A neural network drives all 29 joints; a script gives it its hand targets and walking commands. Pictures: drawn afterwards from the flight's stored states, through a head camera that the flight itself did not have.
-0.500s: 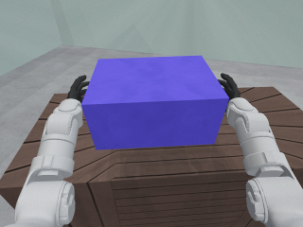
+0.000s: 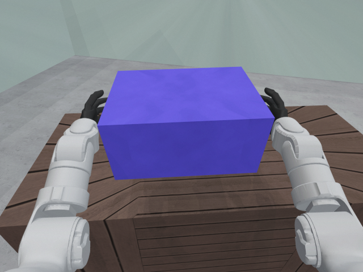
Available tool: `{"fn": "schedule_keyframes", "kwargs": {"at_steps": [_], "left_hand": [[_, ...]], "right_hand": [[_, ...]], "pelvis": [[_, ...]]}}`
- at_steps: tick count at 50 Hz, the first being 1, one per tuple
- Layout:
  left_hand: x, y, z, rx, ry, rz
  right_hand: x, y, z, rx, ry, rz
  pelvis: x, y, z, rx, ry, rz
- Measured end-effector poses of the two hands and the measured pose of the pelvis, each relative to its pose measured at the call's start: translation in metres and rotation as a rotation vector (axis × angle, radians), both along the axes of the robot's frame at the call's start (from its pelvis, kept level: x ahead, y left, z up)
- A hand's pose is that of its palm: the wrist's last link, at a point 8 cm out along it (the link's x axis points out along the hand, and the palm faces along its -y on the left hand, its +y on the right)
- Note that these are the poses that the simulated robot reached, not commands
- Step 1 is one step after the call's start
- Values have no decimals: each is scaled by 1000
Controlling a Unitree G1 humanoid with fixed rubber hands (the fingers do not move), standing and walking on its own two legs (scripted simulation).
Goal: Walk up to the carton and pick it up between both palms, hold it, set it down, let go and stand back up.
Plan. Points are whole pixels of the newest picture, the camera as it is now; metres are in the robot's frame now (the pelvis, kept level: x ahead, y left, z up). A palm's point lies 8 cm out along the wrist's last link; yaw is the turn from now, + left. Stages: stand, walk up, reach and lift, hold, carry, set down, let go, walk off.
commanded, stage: hold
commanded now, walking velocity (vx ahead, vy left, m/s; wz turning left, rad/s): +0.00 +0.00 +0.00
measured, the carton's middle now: (183, 118) +0.43 +0.00 +0.19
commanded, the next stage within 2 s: none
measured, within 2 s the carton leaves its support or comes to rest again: neither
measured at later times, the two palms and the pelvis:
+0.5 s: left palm (90, 122) +0.38 +0.20 +0.21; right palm (277, 120) +0.39 -0.20 +0.21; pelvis +0.00 +0.00 +0.00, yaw +0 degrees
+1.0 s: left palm (90, 120) +0.39 +0.20 +0.21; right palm (277, 118) +0.39 -0.20 +0.21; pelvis +0.00 +0.00 +0.00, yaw +0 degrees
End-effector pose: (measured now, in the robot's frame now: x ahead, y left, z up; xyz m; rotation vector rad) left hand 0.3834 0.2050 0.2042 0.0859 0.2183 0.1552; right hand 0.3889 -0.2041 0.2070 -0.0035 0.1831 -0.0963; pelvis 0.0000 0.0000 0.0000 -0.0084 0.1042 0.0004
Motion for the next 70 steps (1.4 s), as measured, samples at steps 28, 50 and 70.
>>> {"fn": "schedule_keyframes", "kwargs": {"at_steps": [28,50,70], "left_hand": [[1,-1,3,2,-3,-1],[2,-1,7,4,-8,-1],[2,0,9,6,-11,-2]], "right_hand": [[1,-1,3,0,-6,-1],[2,-1,7,-1,-12,-1],[3,0,10,-2,-18,0]], "pelvis": [[2,0,1,0,-6,0],[5,0,2,0,-12,1],[7,0,3,-1,-18,1]]}}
